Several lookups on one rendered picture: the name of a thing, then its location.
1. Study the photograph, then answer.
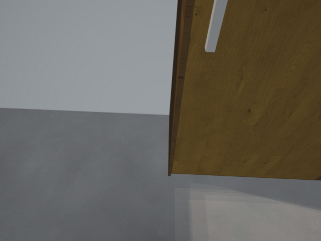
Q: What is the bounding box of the wardrobe door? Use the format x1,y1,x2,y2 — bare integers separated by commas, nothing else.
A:
172,0,321,180

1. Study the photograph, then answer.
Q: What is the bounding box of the handle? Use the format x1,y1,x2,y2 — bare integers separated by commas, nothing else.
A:
205,0,228,52

